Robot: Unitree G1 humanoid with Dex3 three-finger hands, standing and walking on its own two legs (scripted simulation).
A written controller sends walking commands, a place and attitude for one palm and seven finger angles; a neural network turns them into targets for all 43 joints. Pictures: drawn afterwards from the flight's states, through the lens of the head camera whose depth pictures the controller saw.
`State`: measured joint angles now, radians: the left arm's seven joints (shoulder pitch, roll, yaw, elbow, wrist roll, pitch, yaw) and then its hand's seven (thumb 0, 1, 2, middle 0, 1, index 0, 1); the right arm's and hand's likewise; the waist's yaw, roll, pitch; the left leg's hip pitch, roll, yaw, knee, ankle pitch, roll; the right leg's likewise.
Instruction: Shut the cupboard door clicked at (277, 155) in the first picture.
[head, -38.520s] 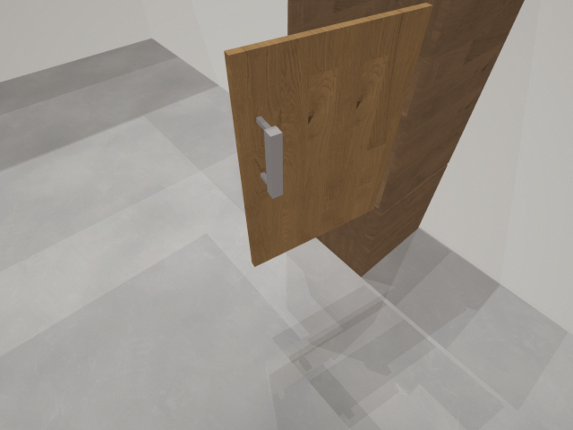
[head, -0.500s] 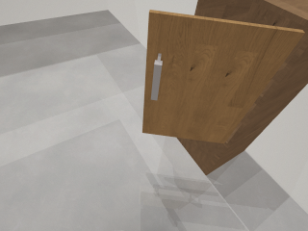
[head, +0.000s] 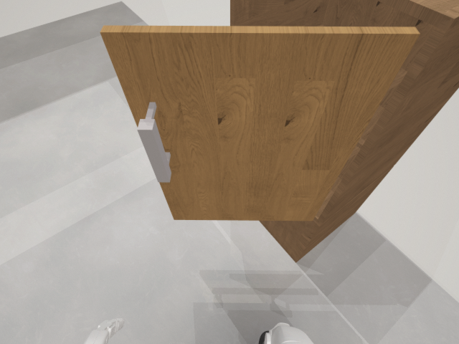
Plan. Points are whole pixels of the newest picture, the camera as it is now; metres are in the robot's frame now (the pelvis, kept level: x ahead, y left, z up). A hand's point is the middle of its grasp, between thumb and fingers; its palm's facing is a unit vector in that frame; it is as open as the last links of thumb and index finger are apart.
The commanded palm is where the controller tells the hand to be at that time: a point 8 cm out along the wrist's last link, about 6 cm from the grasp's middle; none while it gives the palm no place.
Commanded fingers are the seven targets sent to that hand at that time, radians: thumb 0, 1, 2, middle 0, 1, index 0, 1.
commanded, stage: come to a stop and stand still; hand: left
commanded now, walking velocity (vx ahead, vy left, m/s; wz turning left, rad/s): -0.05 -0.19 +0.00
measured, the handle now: (158, 144) +0.44 +0.14 +0.07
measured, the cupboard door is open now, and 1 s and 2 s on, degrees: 53 53 53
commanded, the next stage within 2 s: none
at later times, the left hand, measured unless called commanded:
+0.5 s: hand out of the picture +0.05 +0.16 -0.16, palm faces +0.06 -0.96 -0.26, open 7.3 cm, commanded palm none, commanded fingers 0.00 0.90 0.90 -0.20 -0.30 -0.20 -0.30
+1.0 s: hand out of the picture -0.02 +0.19 -0.15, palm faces +0.01 -0.96 -0.27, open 7.4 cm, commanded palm none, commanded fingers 0.00 0.90 0.90 -0.20 -0.30 -0.20 -0.30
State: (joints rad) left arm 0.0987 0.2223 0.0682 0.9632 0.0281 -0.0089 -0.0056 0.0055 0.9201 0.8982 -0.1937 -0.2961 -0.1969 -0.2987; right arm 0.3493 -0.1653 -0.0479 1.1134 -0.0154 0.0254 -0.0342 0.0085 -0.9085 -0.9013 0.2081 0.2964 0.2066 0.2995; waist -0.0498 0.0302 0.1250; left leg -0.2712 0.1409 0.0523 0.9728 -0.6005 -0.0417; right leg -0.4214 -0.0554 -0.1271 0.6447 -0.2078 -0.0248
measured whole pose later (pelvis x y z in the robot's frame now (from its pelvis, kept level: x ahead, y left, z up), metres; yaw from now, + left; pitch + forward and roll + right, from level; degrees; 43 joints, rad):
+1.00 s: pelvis -0.05 -0.01 +0.01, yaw -2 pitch -3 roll +0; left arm 0.36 0.18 0.03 0.96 0.04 0.01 0.01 0.00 0.91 0.90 -0.20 -0.30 -0.20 -0.30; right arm 0.35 -0.20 -0.01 0.95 -0.03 0.03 -0.01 0.01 -0.91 -0.90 0.21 0.30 0.21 0.30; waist 0.00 0.05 -0.02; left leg -0.27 -0.02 0.08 0.65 -0.37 0.06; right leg -0.30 0.03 -0.03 0.62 -0.32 -0.06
